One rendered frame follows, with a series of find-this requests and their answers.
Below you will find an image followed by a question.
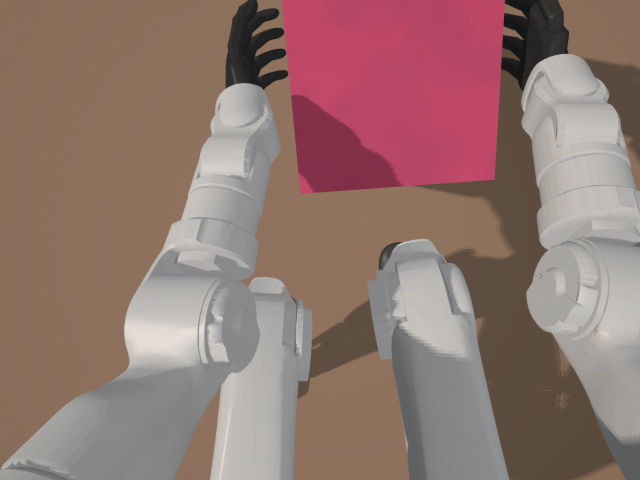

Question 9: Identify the left robot hand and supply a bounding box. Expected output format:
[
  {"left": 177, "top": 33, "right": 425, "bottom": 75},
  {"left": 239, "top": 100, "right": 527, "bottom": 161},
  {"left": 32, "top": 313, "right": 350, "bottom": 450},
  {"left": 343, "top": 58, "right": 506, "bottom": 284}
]
[{"left": 226, "top": 0, "right": 288, "bottom": 90}]

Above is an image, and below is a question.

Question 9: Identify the left robot thigh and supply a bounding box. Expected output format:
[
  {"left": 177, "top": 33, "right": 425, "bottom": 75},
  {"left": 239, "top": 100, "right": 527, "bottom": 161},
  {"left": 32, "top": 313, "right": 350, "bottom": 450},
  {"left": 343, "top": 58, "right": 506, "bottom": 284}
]
[{"left": 210, "top": 292, "right": 312, "bottom": 480}]

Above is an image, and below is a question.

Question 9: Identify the robot left forearm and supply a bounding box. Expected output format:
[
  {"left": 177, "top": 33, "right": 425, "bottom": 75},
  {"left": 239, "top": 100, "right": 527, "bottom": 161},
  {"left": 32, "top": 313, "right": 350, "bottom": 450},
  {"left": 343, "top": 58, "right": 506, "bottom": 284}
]
[{"left": 124, "top": 83, "right": 281, "bottom": 348}]

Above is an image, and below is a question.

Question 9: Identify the right robot shin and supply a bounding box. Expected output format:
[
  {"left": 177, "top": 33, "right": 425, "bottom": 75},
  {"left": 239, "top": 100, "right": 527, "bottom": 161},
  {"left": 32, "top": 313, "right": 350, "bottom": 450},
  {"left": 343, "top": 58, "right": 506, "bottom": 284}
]
[{"left": 382, "top": 239, "right": 477, "bottom": 336}]

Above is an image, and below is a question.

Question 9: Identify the robot right forearm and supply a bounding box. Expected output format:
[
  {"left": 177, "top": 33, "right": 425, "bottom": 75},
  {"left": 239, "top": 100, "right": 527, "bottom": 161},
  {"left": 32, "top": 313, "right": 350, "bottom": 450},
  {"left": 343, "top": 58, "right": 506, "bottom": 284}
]
[{"left": 521, "top": 54, "right": 640, "bottom": 250}]

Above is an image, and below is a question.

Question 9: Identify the carton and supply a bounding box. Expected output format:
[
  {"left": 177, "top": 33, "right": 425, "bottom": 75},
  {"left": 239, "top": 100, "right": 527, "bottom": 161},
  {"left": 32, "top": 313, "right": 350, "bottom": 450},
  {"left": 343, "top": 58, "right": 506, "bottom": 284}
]
[{"left": 282, "top": 0, "right": 505, "bottom": 194}]

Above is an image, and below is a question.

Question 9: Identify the right robot hand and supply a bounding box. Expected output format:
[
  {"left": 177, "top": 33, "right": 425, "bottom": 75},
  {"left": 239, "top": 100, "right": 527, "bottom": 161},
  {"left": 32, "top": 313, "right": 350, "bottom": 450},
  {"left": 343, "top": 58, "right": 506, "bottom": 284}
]
[{"left": 501, "top": 0, "right": 569, "bottom": 91}]

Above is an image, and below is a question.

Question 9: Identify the robot right upper arm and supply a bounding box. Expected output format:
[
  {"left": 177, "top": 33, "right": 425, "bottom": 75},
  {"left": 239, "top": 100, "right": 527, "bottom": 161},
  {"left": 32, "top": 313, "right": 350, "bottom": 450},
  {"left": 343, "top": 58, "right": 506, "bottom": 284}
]
[{"left": 526, "top": 238, "right": 640, "bottom": 480}]

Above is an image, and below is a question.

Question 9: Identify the robot left upper arm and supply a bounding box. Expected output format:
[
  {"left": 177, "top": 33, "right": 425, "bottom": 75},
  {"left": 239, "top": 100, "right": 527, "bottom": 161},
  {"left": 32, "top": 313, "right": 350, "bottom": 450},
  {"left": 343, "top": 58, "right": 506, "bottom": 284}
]
[{"left": 0, "top": 274, "right": 260, "bottom": 480}]

